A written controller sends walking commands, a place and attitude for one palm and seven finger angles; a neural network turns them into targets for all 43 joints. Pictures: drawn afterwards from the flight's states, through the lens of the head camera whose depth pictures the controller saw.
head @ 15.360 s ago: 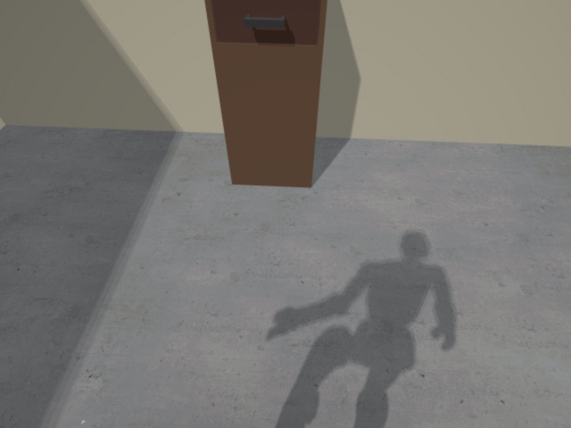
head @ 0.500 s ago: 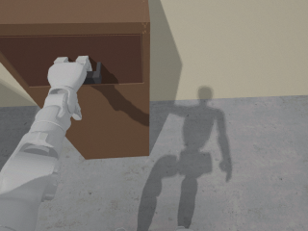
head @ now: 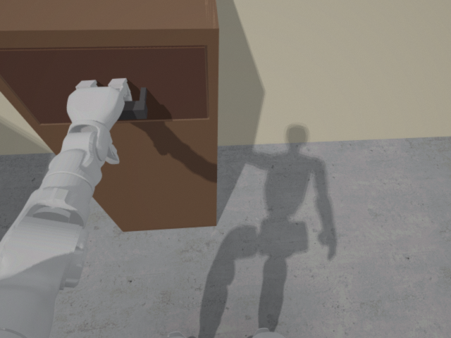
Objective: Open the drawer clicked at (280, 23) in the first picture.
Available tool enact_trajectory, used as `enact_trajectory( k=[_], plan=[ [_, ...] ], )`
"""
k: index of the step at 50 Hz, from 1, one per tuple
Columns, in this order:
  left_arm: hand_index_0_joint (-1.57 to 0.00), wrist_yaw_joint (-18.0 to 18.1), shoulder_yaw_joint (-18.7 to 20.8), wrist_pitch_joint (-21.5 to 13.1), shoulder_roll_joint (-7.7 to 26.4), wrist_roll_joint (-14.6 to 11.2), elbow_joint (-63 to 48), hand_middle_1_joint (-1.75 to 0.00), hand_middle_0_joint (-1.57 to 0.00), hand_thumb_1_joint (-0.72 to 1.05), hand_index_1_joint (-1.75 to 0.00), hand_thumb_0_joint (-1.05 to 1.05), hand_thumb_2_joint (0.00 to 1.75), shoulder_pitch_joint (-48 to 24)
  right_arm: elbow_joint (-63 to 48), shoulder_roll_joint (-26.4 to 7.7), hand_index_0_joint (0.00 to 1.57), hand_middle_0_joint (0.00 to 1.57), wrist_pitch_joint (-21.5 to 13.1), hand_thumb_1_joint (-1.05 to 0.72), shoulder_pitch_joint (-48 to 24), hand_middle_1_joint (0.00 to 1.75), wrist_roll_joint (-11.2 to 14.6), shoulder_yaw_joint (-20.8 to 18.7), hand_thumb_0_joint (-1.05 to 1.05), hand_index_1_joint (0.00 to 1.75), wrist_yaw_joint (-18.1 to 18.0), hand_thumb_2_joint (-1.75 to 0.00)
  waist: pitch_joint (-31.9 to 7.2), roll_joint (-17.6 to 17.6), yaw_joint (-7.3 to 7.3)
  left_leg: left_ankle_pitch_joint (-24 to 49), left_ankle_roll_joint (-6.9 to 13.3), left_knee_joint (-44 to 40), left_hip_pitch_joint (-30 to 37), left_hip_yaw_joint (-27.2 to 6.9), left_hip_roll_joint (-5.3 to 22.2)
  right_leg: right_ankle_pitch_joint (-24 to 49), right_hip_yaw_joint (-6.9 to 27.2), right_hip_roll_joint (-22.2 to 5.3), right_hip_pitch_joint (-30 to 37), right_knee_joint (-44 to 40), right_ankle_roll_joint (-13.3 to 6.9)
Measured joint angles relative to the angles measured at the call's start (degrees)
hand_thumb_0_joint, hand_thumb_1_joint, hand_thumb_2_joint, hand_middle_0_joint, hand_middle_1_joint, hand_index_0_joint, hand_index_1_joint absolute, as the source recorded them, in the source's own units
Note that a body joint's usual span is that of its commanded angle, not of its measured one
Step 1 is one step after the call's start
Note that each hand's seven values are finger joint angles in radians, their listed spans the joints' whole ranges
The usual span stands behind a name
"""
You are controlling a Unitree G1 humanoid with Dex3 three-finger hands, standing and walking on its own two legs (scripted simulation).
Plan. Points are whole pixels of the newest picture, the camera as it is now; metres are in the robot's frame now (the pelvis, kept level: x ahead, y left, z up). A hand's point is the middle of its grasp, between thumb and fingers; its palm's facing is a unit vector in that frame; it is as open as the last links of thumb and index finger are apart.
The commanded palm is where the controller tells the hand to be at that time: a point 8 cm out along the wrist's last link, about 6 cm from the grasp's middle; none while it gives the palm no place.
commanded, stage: close the thumb around the handle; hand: left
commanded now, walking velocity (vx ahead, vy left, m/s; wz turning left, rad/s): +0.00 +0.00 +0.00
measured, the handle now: (110, 102) +0.55 +0.18 +0.07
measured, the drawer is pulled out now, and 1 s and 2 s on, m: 0.00 0.03 0.17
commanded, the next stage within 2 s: pull the drawer open in 0.48 s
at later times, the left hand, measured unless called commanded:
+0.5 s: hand (108, 127) +0.50 +0.19 +0.05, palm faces -0.06 -0.01 -1.00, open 5.5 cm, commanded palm +0.49 +0.19 +0.11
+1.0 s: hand (106, 137) +0.48 +0.19 +0.05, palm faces -0.04 -0.05 -1.00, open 5.6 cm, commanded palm +0.44 +0.20 +0.11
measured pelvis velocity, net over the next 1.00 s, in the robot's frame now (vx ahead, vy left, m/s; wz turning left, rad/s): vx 0.03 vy -0.01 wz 0.00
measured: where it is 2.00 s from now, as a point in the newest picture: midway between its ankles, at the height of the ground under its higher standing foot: outside the picture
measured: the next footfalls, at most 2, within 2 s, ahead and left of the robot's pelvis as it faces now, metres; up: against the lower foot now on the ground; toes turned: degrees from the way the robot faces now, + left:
none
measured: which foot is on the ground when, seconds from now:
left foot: down 0.00-1.00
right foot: down 0.00-1.00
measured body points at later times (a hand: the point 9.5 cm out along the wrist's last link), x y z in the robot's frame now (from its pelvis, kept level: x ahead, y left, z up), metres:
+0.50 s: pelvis +0.01 +0.00 +0.00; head +0.10 -0.01 +0.44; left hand +0.50 +0.19 +0.10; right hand +0.00 -0.27 -0.13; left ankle +0.00 +0.09 -0.71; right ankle -0.02 -0.12 -0.71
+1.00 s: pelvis +0.03 -0.01 +0.01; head +0.10 -0.02 +0.45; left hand +0.47 +0.19 +0.10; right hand +0.07 -0.28 -0.13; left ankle +0.00 +0.09 -0.71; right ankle -0.02 -0.12 -0.71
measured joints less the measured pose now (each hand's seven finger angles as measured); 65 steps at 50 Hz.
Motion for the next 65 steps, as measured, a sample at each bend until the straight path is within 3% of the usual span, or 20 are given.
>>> enact_trajectory(
  k=[21,36,51,65],
  plan=[
    [-0.4,-0.81,-1.36,0.8,-0.73,-0.65,-1.13,-1.33,-0.41,0.72,-1.34,-0.01,0.82,1.03,1.34,0.54,0.21,0.2,0.21,-0.9,0.49,0.3,-0.29,-0.54,0.01,0.3,0.55,-0.89,-0.23,0.41,0.78,-0.4,-0.19,-0.33,0.68,-0.37,-0.14,-0.5,-0.28,-0.04,0.86,-0.42,-0.1],
    [-0.41,-1.18,-0.51,0.11,-0.75,-1.32,-4.95,-1.35,-0.42,0.71,-1.35,0.0,0.81,5.02,0.52,0.33,0.21,0.2,1.07,-0.9,-0.54,0.3,-0.35,-0.96,0.01,0.3,0.86,-0.89,-0.34,0.45,1.6,-0.73,-0.52,-1.64,3.01,-0.03,0.03,-0.81,0.15,0.23,2.88,-1.49,-0.32],
    [-0.41,-1.56,-0.38,0.19,-3.05,-2.32,-16.28,-1.35,-0.42,0.7,-1.35,0.01,0.8,16.0,-1.09,0.29,0.21,0.2,3.41,-0.9,-3.08,0.3,0.21,-1.23,0.01,0.3,1.61,-0.89,-0.64,0.59,4.34,-0.72,-0.77,-4.62,8.23,0.48,-0.26,-1.05,0.79,0.16,7.56,-3.75,-0.4],
    [-0.41,-1.85,-2.87,1.06,-4.6,-3.05,-26.19,-1.35,-0.42,0.7,-1.35,0.01,0.82,25.49,-2.68,0.26,0.2,0.2,3.35,-0.9,-7.99,0.3,0.88,-0.84,0.01,0.3,1.19,-0.89,0.09,0.67,6.79,-0.08,-1.15,-6.28,12.37,-0.19,-0.79,-1.17,0.22,-0.21,11.58,-4.54,-0.73]
  ],
)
